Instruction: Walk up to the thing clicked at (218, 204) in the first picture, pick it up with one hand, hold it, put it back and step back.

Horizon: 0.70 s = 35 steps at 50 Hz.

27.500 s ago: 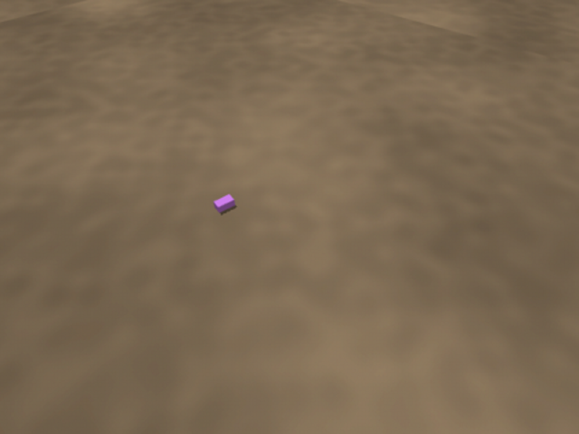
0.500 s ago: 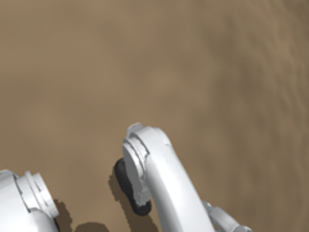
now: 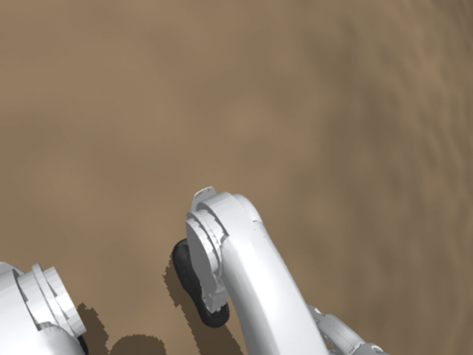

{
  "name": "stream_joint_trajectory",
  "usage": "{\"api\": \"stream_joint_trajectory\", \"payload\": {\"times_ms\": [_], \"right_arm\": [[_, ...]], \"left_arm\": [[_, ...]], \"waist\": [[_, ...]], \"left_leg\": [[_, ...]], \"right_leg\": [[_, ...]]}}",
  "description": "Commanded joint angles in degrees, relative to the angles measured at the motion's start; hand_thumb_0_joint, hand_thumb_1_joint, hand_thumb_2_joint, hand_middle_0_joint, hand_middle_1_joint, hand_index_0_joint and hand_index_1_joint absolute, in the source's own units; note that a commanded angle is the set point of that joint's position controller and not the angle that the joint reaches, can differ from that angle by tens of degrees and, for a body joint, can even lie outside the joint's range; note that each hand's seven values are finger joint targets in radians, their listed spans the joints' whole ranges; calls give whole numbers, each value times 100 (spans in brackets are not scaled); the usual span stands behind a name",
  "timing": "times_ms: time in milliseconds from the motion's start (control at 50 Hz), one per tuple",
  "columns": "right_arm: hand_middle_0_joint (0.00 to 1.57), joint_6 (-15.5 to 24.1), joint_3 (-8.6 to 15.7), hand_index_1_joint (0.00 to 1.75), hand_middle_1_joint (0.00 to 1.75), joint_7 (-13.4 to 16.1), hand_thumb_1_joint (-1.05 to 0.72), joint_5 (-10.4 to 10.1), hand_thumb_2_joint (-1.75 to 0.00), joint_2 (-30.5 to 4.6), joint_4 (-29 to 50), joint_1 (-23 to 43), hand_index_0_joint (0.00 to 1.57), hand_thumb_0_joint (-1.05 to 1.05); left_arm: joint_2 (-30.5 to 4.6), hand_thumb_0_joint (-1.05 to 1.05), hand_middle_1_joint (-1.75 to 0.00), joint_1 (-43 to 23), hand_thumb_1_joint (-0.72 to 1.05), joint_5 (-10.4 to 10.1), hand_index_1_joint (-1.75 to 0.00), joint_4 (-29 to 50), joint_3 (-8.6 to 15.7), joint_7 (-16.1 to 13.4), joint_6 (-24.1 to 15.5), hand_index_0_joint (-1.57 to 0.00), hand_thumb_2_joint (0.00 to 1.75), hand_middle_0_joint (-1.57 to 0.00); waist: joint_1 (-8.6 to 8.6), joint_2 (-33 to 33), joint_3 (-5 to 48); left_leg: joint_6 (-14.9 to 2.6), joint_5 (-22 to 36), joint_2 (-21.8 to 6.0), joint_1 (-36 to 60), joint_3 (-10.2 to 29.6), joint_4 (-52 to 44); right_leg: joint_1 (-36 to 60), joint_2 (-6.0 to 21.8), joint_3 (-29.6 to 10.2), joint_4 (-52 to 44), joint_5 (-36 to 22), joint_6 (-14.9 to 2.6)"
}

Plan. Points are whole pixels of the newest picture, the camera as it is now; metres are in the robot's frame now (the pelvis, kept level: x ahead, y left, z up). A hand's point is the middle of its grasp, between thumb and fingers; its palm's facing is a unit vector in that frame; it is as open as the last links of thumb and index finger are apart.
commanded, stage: close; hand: left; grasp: from above
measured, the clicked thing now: out of the picture +0.47 +0.34 -0.29
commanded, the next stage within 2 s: settle in 0.72 s
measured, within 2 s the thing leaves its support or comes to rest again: leaves its support in 1.10 s
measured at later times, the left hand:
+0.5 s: hand out of the picture +0.46 +0.33 -0.25, palm faces -0.44 -0.14 -0.89, open 7.5 cm
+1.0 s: hand out of the picture +0.46 +0.33 -0.25, palm faces -0.44 -0.14 -0.89, open 7.5 cm
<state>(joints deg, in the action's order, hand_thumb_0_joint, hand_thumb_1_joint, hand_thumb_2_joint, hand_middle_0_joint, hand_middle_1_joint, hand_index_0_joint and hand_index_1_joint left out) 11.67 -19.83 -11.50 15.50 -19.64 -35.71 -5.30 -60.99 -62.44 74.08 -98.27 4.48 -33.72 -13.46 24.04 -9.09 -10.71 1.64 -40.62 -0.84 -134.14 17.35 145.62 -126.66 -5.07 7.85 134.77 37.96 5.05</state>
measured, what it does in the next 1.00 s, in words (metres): stands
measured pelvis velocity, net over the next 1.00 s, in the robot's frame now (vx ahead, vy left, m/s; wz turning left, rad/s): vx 0.00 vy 0.00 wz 0.00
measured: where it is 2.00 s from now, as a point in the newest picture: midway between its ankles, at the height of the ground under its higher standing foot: (149, 335)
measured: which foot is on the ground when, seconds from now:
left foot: down 0.00-1.00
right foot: down 0.00-1.00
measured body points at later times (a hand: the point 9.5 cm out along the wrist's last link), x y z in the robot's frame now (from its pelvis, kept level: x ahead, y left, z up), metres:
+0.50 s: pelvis +0.00 +0.00 +0.00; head +0.28 +0.14 +0.32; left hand +0.48 +0.34 -0.20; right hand +0.06 -0.25 -0.05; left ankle +0.06 +0.13 -0.27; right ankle +0.12 -0.13 -0.27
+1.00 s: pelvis +0.00 +0.00 +0.00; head +0.28 +0.14 +0.32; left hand +0.48 +0.34 -0.20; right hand +0.05 -0.25 -0.05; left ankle +0.06 +0.13 -0.27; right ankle +0.12 -0.13 -0.27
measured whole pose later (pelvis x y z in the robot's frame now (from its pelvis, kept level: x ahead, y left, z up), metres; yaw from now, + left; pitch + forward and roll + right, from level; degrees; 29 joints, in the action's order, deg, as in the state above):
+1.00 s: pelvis +0.00 +0.00 +0.00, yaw +0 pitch +27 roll -15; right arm 10.4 -20.5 -10.9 15.2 -19.8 -34.8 -6.3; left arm -61.8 -62.8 74.1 -96.7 3.7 -31.0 -14.1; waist 23.7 -9.0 -10.8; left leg 1.4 -40.6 -0.7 -134.3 17.4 145.8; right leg -126.5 -4.7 8.0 134.8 38.0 4.7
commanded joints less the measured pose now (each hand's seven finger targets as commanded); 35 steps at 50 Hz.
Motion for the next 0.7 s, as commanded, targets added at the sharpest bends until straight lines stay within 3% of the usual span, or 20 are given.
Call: {"api": "stream_joint_trajectory", "payload": {"times_ms": [0, 20, 60, 120, 180, 340, 380, 420, 460, 520, 540, 600, 680], "right_arm": [[20, -80, 585, 30, 30, 50, -90, -68, -90, -1876, -75, -1026, 20, 0], [20, -80, 577, 30, 30, 51, -90, -61, -90, -1904, -51, -1042, 20, 0], [20, -117, 598, 30, 30, 83, -90, -77, -90, -1949, -55, -1043, 20, 0], [20, -147, 552, 30, 30, 57, -90, -51, -90, -1873, -61, -996, 20, 0], [20, -135, 586, 30, 30, 74, -90, -84, -90, -1906, -54, -1003, 20, 0], [20, -131, 601, 30, 30, 61, -90, -75, -90, -1934, -55, -1037, 20, 0], [20, -112, 615, 30, 30, 41, -90, -63, -90, -1927, -44, -1038, 20, 0], [20, -112, 578, 30, 30, 54, -90, -92, -90, -1920, -76, -1030, 20, 0], [20, -107, 636, 30, 30, 66, -90, -102, -90, -1973, -4, -993, 20, 0], [20, -104, 610, 30, 30, 68, -90, -84, -90, -1970, -35, -1028, 20, 0], [20, -99, 620, 30, 30, 79, -90, -89, -90, -1953, -13, -1010, 20, 0], [20, -110, 591, 30, 30, 88, -90, -89, -90, -1996, 7, -983, 20, 0], [20, -138, 550, 30, 30, 98, -89, -52, -90, -1956, 9, -1037, 20, 0]], "left_arm": [[-1102, 0, -35, -1301, 44, -112, -31, 598, -57, -98, -1, -84, 21, -80], [-1139, 0, -34, -1315, 46, -121, -29, 630, -77, -75, -9, -86, 19, -82], [-1339, 0, -30, -1358, 48, -112, -26, 808, 73, -88, -68, -88, 18, -85], [-1016, 0, -30, -1164, 53, -93, -26, 509, -101, -51, -124, -91, 15, -86], [-1244, 0, -28, -1384, 57, -63, -24, 826, -31, -70, -172, -95, 17, -91], [-1221, 0, -23, -1459, 72, 17, -19, 749, -2, -142, -139, -106, 13, -102], [-1060, 0, -21, -1342, 75, 43, -17, 581, -113, -120, -105, -109, 12, -105], [-1310, 0, -21, -1530, 79, 39, -17, 782, 20, -144, -125, -112, 14, -108], [-1204, 0, -19, -1427, 83, 54, -16, 613, -88, -116, -100, -116, 14, -113], [-1293, 0, -18, -1530, 88, 38, -15, 782, -4, -110, -86, -120, 15, -117], [-1141, 0, -19, -1377, 89, 30, -16, 533, -116, -90, -58, -120, 14, -117], [-1196, 0, -18, -1427, 90, -20, -15, 518, -108, -96, -81, -121, 13, -118], [-1225, 0, -19, -1356, 95, -6, -16, 530, -89, -59, -103, -124, 16, -121]], "waist": [[249, 3280, 3622], [268, 3201, 3581], [148, 3335, 3777], [242, 3224, 3443], [192, 3334, 3655], [218, 3275, 3572], [274, 3268, 3488], [207, 3407, 3670], [246, 3316, 3465], [217, 3376, 3699], [261, 3319, 3567], [274, 3151, 3428], [256, 3275, 3554]], "left_leg": [[-152, 1250, -229, 2804, -750, -1470], [-174, 1217, -211, 2762, -779, -1458], [-146, 1328, -220, 2906, -734, -1527], [-131, 1183, -222, 2738, -694, -1520], [-136, 1318, -223, 2928, -728, -1521], [-145, 1294, -217, 2856, -724, -1484], [-138, 1317, -220, 2897, -718, -1494], [-110, 1403, -239, 3009, -668, -1514], [-140, 1204, -221, 2830, -725, -1517], [-134, 1363, -225, 2953, -724, -1471], [-137, 1344, -229, 2963, -731, -1495], [-156, 1130, -229, 2707, -694, -1507], [-142, 1287, -232, 2897, -704, -1506]], "right_leg": [[2049, -161, 852, -1077, -1549, -563], [2101, -155, 825, -1123, -1545, -555], [2110, -142, 868, -1089, -1596, -574], [1902, -144, 905, -1025, -1452, -584], [2040, -150, 858, -1056, -1575, -576], [1899, -124, 860, -1044, -1565, -566], [1867, -130, 870, -1018, -1573, -569], [1881, -123, 885, -984, -1605, -580], [1870, -126, 841, -1025, -1469, -581], [1905, -131, 860, -1011, -1581, -574], [1919, -133, 843, -1032, -1586, -571], [1859, -135, 877, -1073, -1426, -564], [1984, -136, 866, -1044, -1539, -560]]}}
